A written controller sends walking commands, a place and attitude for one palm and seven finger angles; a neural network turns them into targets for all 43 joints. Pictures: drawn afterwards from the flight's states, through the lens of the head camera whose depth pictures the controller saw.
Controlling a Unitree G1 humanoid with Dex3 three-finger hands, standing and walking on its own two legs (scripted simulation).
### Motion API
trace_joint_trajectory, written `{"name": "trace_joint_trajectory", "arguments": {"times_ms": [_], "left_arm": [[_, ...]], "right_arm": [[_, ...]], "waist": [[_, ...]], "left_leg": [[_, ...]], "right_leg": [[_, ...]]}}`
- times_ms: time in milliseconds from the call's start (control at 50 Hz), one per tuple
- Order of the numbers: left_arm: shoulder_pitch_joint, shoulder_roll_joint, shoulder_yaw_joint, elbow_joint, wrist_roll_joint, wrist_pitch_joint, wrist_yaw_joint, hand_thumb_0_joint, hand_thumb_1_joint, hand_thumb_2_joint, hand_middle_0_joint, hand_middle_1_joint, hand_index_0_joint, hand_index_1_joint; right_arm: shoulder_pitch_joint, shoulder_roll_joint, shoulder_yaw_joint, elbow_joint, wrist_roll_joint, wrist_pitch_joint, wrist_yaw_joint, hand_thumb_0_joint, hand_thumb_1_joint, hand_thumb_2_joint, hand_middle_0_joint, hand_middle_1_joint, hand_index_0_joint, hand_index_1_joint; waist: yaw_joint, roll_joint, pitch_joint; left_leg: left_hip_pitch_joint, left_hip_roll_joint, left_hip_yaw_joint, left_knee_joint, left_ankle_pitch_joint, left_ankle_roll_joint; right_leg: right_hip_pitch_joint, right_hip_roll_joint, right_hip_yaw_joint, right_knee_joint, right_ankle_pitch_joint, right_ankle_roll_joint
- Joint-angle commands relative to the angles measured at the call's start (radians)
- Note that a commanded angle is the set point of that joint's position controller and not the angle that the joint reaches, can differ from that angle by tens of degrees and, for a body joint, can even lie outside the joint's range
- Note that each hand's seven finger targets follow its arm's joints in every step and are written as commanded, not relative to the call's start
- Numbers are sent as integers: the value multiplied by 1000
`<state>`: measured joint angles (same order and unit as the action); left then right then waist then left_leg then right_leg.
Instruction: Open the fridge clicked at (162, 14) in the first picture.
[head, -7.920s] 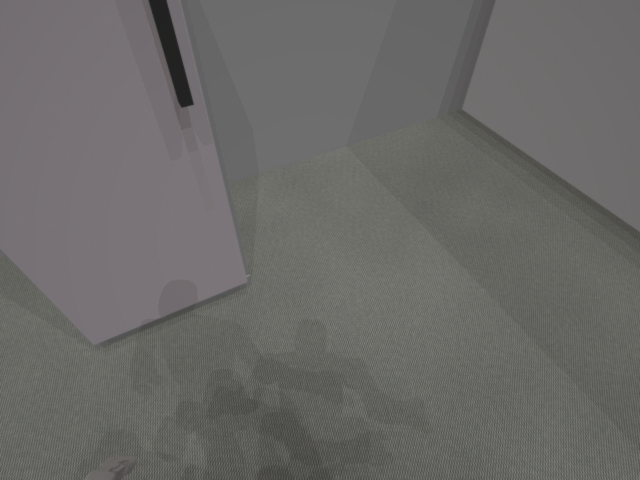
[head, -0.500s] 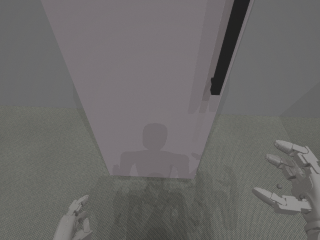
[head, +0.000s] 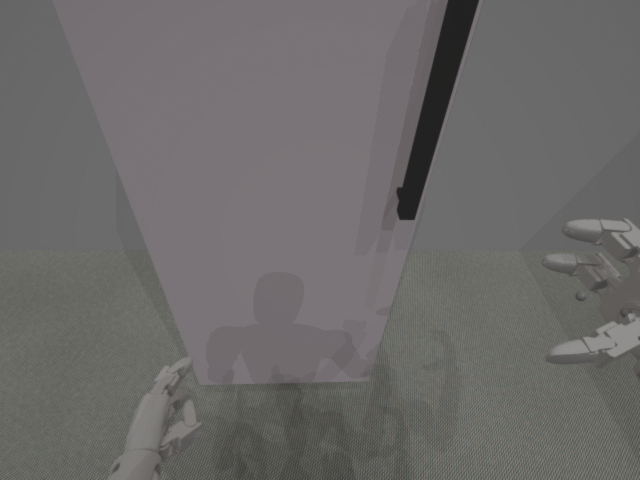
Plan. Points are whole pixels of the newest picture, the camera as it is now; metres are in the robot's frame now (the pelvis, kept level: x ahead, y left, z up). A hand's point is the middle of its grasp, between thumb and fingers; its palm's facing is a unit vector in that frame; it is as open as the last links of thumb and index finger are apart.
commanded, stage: raise the hand to about handle height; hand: right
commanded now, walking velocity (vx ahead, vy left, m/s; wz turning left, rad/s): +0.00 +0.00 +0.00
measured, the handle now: (431, 92) +0.53 -0.15 +0.26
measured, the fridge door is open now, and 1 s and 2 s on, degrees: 0 0 0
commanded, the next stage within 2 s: move the hooked fingers beside the handle in 0.68 s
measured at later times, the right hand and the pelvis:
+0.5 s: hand (596, 264) +0.27 -0.27 +0.20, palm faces +0.11 +0.99 -0.05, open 14.0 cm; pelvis -0.01 +0.00 +0.00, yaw +1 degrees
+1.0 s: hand (594, 256) +0.29 -0.28 +0.20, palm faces +0.11 +0.99 -0.03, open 14.0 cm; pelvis -0.02 -0.01 +0.00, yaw +0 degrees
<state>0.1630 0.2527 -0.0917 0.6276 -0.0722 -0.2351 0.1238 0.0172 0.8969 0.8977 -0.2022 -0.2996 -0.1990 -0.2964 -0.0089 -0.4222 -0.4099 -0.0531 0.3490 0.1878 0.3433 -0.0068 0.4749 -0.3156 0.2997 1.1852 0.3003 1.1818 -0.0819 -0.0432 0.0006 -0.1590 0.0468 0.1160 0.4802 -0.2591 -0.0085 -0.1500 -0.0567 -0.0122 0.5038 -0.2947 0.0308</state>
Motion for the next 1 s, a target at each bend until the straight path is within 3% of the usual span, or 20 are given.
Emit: {"name": "trace_joint_trajectory", "arguments": {"times_ms": [0,60,160,220,280,380,480,560,680,760,820,860,920,980], "left_arm": [[-120,132,58,-153,-11,-38,11,0,900,900,-200,-300,-200,-300],[-129,138,56,-154,-16,-25,10,0,900,900,-200,-300,-200,-300],[-146,144,57,-165,-22,-10,10,0,900,900,-200,-300,-200,-300],[-132,146,59,-169,-26,1,2,0,900,900,-200,-300,-200,-300],[-140,151,64,-184,-32,11,-5,0,900,900,-200,-300,-200,-300],[-147,148,65,-190,-24,5,0,0,900,900,-200,-300,-200,-300],[-146,141,62,-176,-21,-1,8,0,900,900,-200,-300,-200,-300],[-146,146,62,-168,-24,1,12,0,900,900,-200,-300,-200,-300],[-151,144,58,-177,-24,-2,12,0,900,900,-200,-300,-200,-300],[-149,147,57,-172,-23,0,11,0,900,900,-200,-300,-200,-300],[-130,148,56,-150,-28,-1,17,0,900,900,-200,-300,-200,-300],[-130,157,61,-142,-26,1,20,0,900,900,-200,-300,-200,-300],[-130,146,59,-148,-27,-2,22,0,900,900,-200,-300,-200,-300],[-120,155,63,-140,-24,3,24,0,900,900,-200,-300,-200,-300]], "right_arm": [[-333,-281,-125,-186,16,-15,11,0,500,-300,300,1200,300,1200],[-388,-313,-137,-149,13,20,16,0,500,-300,300,1200,300,1200],[-495,-369,-163,-145,5,65,22,0,500,-300,300,1200,300,1200],[-399,-320,-140,-44,16,100,39,0,500,-300,300,1200,300,1200],[-381,-316,-135,-65,17,115,43,0,500,-300,300,1200,300,1200],[-465,-358,-176,-166,11,78,4,0,500,-300,300,1200,300,1200],[-480,-344,-159,-185,-6,60,-14,0,500,-300,300,1200,300,1200],[-463,-333,-142,-144,-6,80,-6,0,500,-300,300,1200,300,1200],[-483,-334,-139,-155,-3,87,6,0,500,-300,300,1200,300,1200],[-469,-341,-146,-139,0,83,6,0,500,-300,300,1200,300,1200],[-554,-303,-88,-43,-8,88,7,0,500,-300,300,1200,300,1200],[-593,-347,-110,-18,-19,83,2,0,500,-300,300,1200,300,1200],[-691,-304,-49,-4,-33,60,2,0,500,-300,300,1200,300,1200],[-740,-358,-79,27,-43,39,-5,0,500,-300,300,1200,300,1200]], "waist": [[21,-23,-181],[20,-23,-161],[16,-40,-204],[11,20,-163],[9,22,-173],[10,-10,-191],[16,-63,-175],[22,-50,-132],[21,-44,-170],[21,-32,-150],[47,-6,-106],[47,-21,-117],[61,-47,-153],[59,-55,-195]], "left_leg": [[97,-48,-40,-64,296,12],[92,-47,-49,-81,267,13],[112,-45,-50,-89,282,16],[93,-47,-44,-90,265,13],[94,-43,-50,-85,268,13],[86,-46,-54,-93,201,18],[79,-50,-52,-102,181,22],[56,-50,-61,-124,115,21],[64,-52,-52,-122,115,20],[54,-57,-50,-123,110,23],[5,-56,-51,-134,56,16],[8,-48,-65,-139,39,20],[8,-47,-61,-130,53,20],[29,-43,-63,-126,75,24]], "right_leg": [[27,59,-2,-82,282,-43],[23,57,-5,-88,261,-44],[48,60,-4,-99,282,-47],[18,60,0,-110,259,-45],[12,59,-5,-105,263,-45],[26,57,0,-110,233,-44],[35,58,-7,-122,217,-42],[20,55,-5,-127,164,-42],[33,57,6,-135,168,-43],[27,55,7,-134,164,-42],[9,57,13,-136,109,-42],[2,56,6,-124,99,-42],[19,61,12,-124,105,-42],[22,57,12,-119,125,-41]]}}
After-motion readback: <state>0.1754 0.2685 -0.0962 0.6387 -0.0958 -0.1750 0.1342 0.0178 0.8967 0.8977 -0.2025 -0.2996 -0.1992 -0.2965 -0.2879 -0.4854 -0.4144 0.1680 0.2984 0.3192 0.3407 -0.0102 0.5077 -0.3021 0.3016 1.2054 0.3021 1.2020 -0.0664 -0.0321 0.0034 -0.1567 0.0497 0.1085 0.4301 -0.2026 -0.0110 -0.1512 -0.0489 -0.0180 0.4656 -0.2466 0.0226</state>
